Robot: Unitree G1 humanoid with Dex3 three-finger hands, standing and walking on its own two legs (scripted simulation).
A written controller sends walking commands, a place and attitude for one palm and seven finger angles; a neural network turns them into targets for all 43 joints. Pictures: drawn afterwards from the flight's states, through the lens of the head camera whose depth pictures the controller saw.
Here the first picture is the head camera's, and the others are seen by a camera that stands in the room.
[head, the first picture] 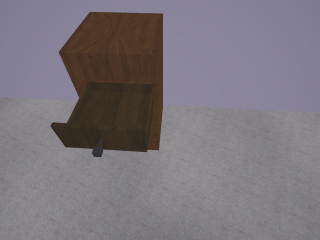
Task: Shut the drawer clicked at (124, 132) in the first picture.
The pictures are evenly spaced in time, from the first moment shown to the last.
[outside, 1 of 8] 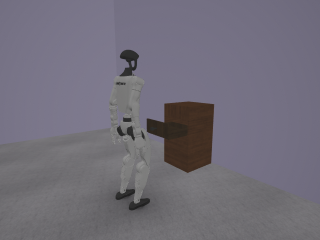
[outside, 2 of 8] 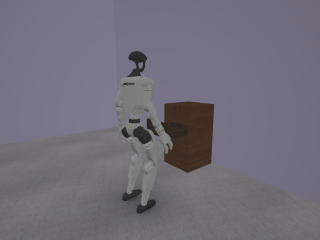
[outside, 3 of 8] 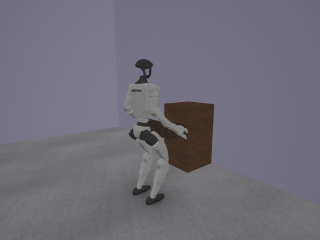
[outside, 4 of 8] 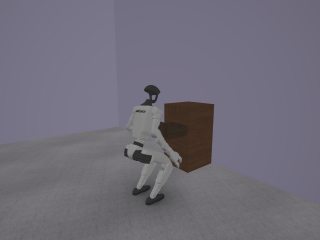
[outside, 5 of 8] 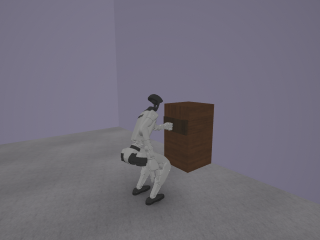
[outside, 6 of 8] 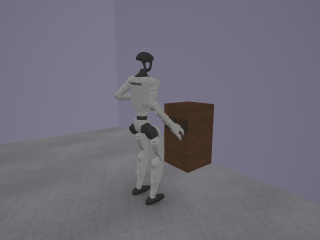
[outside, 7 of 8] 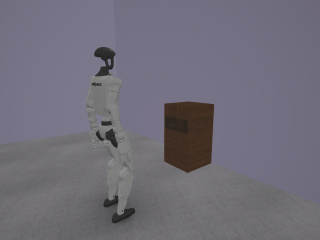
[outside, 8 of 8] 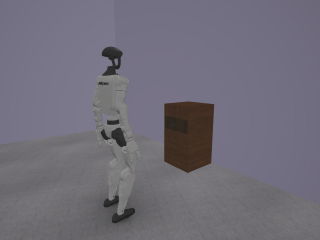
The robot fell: no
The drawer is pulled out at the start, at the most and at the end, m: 0.30 0.30 0.00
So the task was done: yes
